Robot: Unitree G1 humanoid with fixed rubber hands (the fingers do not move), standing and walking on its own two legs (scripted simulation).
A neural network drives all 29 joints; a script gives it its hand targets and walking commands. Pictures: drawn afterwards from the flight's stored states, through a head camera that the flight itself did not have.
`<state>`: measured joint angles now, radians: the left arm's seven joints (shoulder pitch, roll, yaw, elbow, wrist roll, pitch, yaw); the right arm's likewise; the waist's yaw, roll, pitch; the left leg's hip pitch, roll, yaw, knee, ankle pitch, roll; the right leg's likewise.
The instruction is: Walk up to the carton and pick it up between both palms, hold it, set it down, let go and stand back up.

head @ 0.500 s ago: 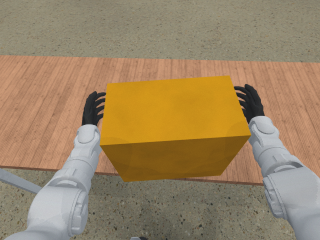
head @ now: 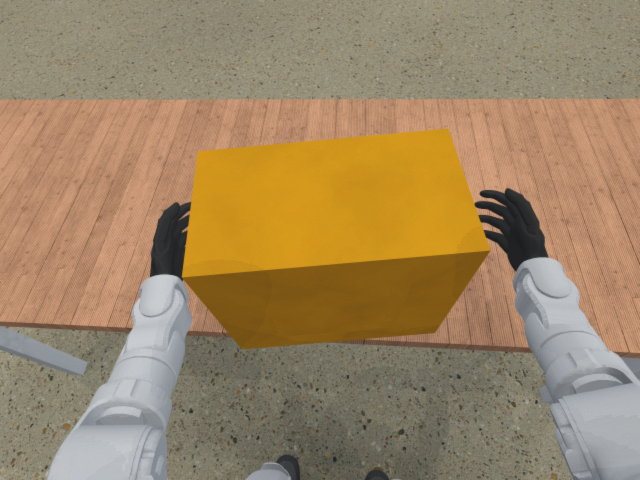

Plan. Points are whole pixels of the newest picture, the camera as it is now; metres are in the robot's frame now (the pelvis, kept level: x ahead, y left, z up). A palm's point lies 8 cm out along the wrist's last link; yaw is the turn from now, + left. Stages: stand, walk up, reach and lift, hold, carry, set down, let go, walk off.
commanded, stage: set down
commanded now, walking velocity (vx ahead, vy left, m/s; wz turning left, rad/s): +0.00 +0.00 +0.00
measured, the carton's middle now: (331, 253) +0.40 +0.02 +0.01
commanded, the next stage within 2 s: none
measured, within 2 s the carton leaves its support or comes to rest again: neither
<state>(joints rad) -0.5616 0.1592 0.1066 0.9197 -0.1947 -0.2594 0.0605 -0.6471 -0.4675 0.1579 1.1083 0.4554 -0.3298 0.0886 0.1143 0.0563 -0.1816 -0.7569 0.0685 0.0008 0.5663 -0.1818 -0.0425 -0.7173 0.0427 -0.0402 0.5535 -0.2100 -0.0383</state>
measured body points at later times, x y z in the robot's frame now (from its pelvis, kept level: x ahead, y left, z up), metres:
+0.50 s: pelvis +0.00 +0.00 +0.01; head +0.05 +0.02 +0.46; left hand +0.32 +0.24 +0.01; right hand +0.35 -0.25 +0.02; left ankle +0.03 +0.15 -0.72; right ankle +0.01 -0.09 -0.72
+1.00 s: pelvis +0.01 +0.00 +0.02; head +0.04 +0.00 +0.47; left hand +0.26 +0.24 +0.01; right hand +0.28 -0.25 +0.00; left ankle +0.03 +0.15 -0.72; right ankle +0.01 -0.09 -0.72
